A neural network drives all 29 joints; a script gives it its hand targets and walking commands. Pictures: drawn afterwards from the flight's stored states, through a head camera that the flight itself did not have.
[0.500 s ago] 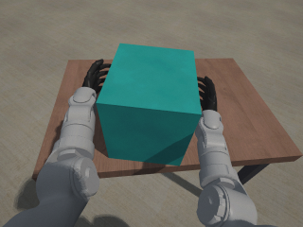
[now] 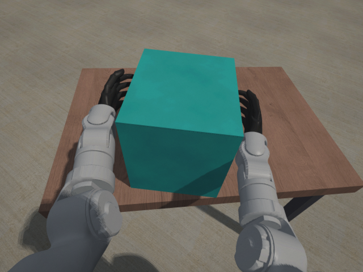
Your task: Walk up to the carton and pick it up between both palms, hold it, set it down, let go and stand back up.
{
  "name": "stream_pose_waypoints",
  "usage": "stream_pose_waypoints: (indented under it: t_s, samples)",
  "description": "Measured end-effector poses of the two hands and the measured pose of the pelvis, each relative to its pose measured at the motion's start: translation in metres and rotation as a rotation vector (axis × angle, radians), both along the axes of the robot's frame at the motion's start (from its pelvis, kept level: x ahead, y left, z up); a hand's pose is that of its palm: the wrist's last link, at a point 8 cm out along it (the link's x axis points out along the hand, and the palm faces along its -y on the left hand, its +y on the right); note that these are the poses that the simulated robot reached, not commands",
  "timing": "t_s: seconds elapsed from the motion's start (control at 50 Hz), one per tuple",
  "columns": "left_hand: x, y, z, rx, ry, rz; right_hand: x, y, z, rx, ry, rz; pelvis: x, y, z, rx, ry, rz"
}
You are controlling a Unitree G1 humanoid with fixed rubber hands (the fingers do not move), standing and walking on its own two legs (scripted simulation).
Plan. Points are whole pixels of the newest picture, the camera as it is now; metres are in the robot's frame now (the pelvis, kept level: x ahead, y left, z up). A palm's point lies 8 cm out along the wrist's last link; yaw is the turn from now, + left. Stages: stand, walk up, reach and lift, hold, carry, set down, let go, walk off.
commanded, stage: set down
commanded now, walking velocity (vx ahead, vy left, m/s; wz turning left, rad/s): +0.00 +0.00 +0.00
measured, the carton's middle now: (181, 124) +0.45 -0.03 +0.07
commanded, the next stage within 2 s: none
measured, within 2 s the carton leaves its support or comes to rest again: neither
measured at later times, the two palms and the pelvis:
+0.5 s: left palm (110, 105) +0.45 +0.13 +0.13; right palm (252, 127) +0.38 -0.18 +0.12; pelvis +0.00 +0.00 +0.00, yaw +0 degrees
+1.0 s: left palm (105, 97) +0.47 +0.14 +0.14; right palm (264, 118) +0.40 -0.21 +0.13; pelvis -0.01 +0.01 -0.01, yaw -2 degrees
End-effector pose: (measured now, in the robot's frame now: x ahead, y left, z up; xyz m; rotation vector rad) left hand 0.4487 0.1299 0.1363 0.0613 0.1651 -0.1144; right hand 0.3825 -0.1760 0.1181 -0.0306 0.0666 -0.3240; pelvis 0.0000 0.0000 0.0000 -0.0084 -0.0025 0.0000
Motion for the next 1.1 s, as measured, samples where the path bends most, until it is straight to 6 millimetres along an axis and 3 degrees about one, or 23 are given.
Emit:
stream_pose_waypoints:
  t_s: [0.52, 0.66, 0.74, 0.82, 0.9, 1.1]
  samples:
    - [0.005, 0.001, -0.006, -0.003, -0.001, -0.016, 0.002, -0.003, -0.001, -0.046, 0.005, 0.029, -0.001, -0.001, 0.000, 0.002, -0.001, -0.009]
    - [0.015, -0.002, -0.026, 0.057, 0.064, -0.010, 0.008, -0.007, -0.037, 0.015, 0.141, 0.058, -0.001, 0.000, -0.002, -0.006, 0.087, -0.017]
    - [0.024, -0.004, -0.031, 0.045, 0.079, 0.015, 0.013, -0.007, -0.042, 0.062, 0.141, 0.031, 0.000, 0.002, -0.006, -0.016, 0.187, -0.025]
    - [0.027, -0.006, -0.030, 0.036, 0.093, 0.019, 0.019, -0.009, -0.036, 0.068, 0.144, 0.021, -0.001, 0.005, -0.009, -0.024, 0.224, -0.033]
    - [0.026, -0.002, -0.022, 0.033, 0.087, 0.019, 0.023, -0.016, -0.016, 0.063, 0.118, 0.002, -0.004, 0.007, -0.010, -0.030, 0.230, -0.033]
    - [0.012, 0.027, 0.025, 0.052, 0.047, 0.048, 0.007, -0.049, 0.027, 0.077, 0.136, -0.040, -0.019, 0.006, -0.011, -0.030, 0.172, -0.030]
